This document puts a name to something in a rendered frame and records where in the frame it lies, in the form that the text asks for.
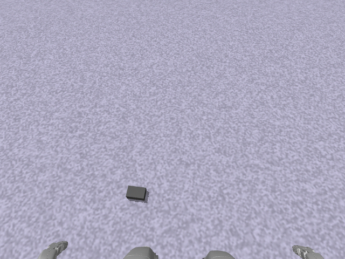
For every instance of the small box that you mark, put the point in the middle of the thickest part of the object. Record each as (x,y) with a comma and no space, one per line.
(136,193)

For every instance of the right robot hand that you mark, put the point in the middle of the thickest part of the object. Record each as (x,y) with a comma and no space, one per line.
(306,252)

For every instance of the left robot hand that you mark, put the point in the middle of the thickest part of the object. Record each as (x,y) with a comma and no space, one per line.
(53,250)

